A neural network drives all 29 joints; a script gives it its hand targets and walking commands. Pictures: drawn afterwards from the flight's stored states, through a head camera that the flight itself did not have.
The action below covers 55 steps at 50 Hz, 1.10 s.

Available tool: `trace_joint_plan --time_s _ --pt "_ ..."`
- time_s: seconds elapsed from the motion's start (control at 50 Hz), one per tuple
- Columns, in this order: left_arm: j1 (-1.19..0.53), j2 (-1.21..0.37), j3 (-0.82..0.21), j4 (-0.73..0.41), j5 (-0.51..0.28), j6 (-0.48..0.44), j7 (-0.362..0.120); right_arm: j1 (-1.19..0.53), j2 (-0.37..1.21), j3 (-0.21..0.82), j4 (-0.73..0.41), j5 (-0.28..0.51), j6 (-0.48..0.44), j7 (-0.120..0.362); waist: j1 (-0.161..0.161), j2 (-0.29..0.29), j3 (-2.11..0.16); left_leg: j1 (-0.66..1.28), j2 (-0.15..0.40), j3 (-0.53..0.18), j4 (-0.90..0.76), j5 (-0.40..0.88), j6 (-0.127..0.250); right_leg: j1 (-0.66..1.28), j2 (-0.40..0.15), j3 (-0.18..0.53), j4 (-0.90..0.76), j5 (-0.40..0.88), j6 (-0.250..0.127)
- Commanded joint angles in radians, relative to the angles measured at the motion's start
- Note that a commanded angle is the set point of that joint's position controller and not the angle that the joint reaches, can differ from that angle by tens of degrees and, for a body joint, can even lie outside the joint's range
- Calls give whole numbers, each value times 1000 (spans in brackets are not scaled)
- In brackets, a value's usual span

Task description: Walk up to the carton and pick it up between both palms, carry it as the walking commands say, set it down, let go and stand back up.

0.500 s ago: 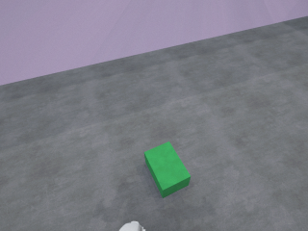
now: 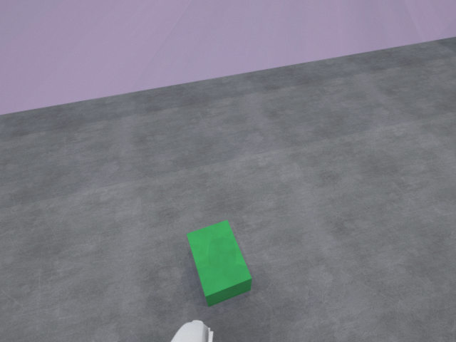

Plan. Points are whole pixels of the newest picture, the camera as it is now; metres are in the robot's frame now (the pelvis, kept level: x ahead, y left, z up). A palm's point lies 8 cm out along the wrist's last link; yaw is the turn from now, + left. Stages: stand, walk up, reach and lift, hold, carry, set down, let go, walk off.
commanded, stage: walk up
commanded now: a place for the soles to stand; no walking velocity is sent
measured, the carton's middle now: (218, 261) +0.53 +0.09 -0.68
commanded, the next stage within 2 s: none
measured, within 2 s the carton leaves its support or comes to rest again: neither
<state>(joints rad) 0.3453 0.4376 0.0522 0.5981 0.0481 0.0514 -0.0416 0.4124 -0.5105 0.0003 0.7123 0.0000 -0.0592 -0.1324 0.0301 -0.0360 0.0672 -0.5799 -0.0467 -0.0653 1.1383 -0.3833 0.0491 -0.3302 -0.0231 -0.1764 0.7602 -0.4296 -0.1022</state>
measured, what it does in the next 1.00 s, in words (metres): steps on the spot: left foot, then right foot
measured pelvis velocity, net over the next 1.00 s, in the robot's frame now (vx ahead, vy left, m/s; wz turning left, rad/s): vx -0.04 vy -0.08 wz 0.20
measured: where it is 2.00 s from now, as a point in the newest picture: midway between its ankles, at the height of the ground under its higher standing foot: outside the picture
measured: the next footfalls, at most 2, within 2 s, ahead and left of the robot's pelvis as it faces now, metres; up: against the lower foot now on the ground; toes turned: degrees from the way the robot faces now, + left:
left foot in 0.18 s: +0.12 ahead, +0.15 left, +0.00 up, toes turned +0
right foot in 0.34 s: +0.05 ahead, -0.16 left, +0.00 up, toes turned +10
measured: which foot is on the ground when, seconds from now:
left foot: up 0.00-0.16, down 0.18-0.32, up 0.34-0.80, down 0.82-1.00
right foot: down 0.00-0.16, up 0.18-0.32, down 0.34-1.00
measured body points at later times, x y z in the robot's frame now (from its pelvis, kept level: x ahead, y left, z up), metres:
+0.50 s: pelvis +0.00 -0.10 -0.01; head +0.03 -0.14 +0.44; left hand +0.08 +0.24 -0.06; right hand +0.12 -0.44 -0.12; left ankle +0.01 +0.08 -0.64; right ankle +0.02 -0.19 -0.71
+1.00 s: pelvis -0.04 -0.08 -0.02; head -0.02 -0.09 +0.43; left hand +0.02 +0.27 -0.08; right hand +0.12 -0.40 -0.10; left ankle +0.01 +0.10 -0.71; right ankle +0.01 -0.17 -0.71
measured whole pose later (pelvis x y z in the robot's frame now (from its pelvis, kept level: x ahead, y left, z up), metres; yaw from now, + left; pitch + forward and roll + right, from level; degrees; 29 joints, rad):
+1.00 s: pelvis -0.04 -0.08 -0.02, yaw +12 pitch -4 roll +1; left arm 0.26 0.44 0.05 0.62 0.02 0.01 0.00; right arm 0.33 -0.51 0.00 0.71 0.00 -0.02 -0.03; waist 0.02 0.00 0.09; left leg -0.45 -0.02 -0.12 0.84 -0.40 0.03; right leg -0.38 -0.06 -0.09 0.88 -0.44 -0.04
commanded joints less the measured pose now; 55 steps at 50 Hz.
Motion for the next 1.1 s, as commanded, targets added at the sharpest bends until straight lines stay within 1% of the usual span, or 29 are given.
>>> trace_joint_plan --time_s 0.0,0.08,0.12,0.14,0.16,0.18,0.2,0.22,0.26,0.28,0.3,0.32,0.34,0.36,0.42,0.46,0.5,0.66,0.72,0.76,0.78,0.8,0.84,0.88,0.94,0.98,1.0,1.04,1.08 --pt "30 150 102 -90 5 -20 35 89 -111 -65 35 -4 0 24 43 -90 -92 -143 48 113 -144 10 -15 394 -231 177 -207 802 97" --pt "9 168 92 -91 3 -18 41 104 -118 -67 23 1 6 32 22 -105 -102 52 69 135 -309 43 42 251 -229 120 -121 854 179" --pt "-116 196 90 -120 -5 -22 37 276 -177 -102 62 -5 6 21 -106 -97 -108 408 48 140 -448 146 94 -45 -186 41 91 932 241" --pt "-129 186 82 -122 -12 -23 38 322 -226 -129 70 -19 13 6 -167 30 -106 513 94 -33 -504 219 185 -204 -105 40 339 729 254" --pt "-119 153 87 -129 -11 -14 37 234 -311 -156 18 -27 18 -9 -146 325 -53 411 375 -540 -616 259 342 -391 9 102 687 -149 247" --pt "-99 232 103 -148 -30 8 39 77 -382 -174 -29 0 4 -24 -79 204 -87 223 527 -797 -653 270 438 -339 -88 448 898 -224 251" --pt "-92 270 108 -111 -41 14 32 -41 -375 -170 -57 8 -12 -41 -22 88 2 -3 528 -763 -649 252 402 -265 -135 519 960 -213 211" --pt "-79 261 106 -78 -51 10 27 -115 -321 -145 -67 0 -20 -40 14 48 43 -67 424 -619 -626 182 314 -214 -117 484 831 -174 158" --pt "-29 218 97 -12 -48 -4 11 -157 -271 -117 -82 -44 -12 -6 29 186 35 -98 224 -389 -542 -12 178 -89 -88 378 337 -237 82" --pt "21 201 102 21 -43 -18 9 -144 -264 -116 -86 -52 0 19 24 261 -8 -117 178 -331 -485 100 150 39 -47 291 115 -274 60" --pt "143 176 102 78 -39 -36 20 -120 -245 -114 -69 -47 16 39 70 214 -74 -226 128 -249 -318 97 112 280 -2 220 -63 -95 78" --pt "185 249 106 96 -22 -52 36 -64 -113 -74 -65 -47 25 49 79 -119 -34 -321 -35 -132 -7 -78 68 228 -117 418 -295 -218 103" --pt "54 361 122 40 -24 -64 46 -105 -119 -86 -82 -44 35 50 43 -201 -2 -345 -68 -136 119 -203 -20 12 -440 783 -496 -210 70" --pt "-73 373 120 22 -40 -77 58 -184 -186 -113 -60 -39 44 46 9 -94 112 -268 -8 -198 188 -122 -38 -148 -469 830 -583 -267 82" --pt "-159 256 89 14 -36 -78 72 23 -190 -104 14 -13 49 60 -66 -111 90 -186 17 -84 144 -47 -38 40 -319 453 -315 279 77" --pt "-66 212 80 14 -35 -87 79 40 -164 -92 16 -5 53 75 -27 -99 -5 -175 8 -62 123 -29 -41 227 -288 336 -211 703 81" --pt "14 207 85 20 -38 -88 86 2 -137 -76 -6 -5 56 83 19 -120 -90 -195 -8 -48 61 -32 -43 393 -275 292 -163 831 82" --pt "3 237 86 -7 -32 -80 79 -72 -108 -70 -41 -15 54 104 24 -143 -89 -21 51 47 -145 -39 -23 217 -321 239 -188 676 -34" --pt "-82 266 85 -22 -29 -74 60 -38 -121 -82 -26 -13 44 114 -12 -169 -78 151 49 117 -240 -32 -9 26 -336 213 -203 387 -80" --pt "-139 261 78 -23 -30 -64 46 17 -141 -97 -2 -15 35 115 -53 -134 -58 295 30 113 -356 26 5 -126 -303 181 -182 36 -50" --pt "-146 240 72 -17 -27 -57 43 51 -167 -109 10 -21 31 114 -67 -73 -50 356 28 37 -393 -8 26 -210 -272 165 -131 -160 -23" --pt "-153 211 66 -16 -30 -50 43 66 -215 -123 9 -33 29 109 -77 63 4 319 92 -167 -514 -114 63 -286 -211 145 -32 -281 17" --pt "-177 210 70 -16 -46 -39 42 -60 -325 -129 -57 -38 21 94 -71 236 37 35 297 -745 -829 -435 238 -225 -25 216 283 -228 95" --pt "-91 224 81 45 -60 -41 39 -182 -278 -122 -80 -40 19 87 0 166 56 -79 255 -662 -789 -459 223 -86 -27 257 311 -165 87" --pt "34 201 86 90 -28 -64 33 -141 -211 -106 -66 -37 33 93 31 178 -35 -98 139 -407 -633 -258 118 156 1 192 -79 -89 36" --pt "26 301 102 71 -11 -75 40 -145 -141 -89 -65 -24 32 90 62 -145 8 -238 -48 -100 -244 -195 27 132 -306 576 -446 -468 -34" --pt "-50 315 108 43 -16 -83 39 -129 -151 -95 -48 -22 31 87 39 -133 47 -185 -22 -51 -90 -135 -1 54 -419 656 -509 -424 -71" --pt "-142 269 97 9 -22 -87 41 -28 -175 -102 -3 -12 22 96 -22 -51 34 -37 25 -34 -58 -85 -12 -9 -358 481 -419 -216 -99" --pt "-135 251 89 -1 -11 -82 37 5 -149 -90 6 -11 8 109 -13 -141 -30 60 30 58 -224 -114 -9 65 -269 299 -313 -20 -76"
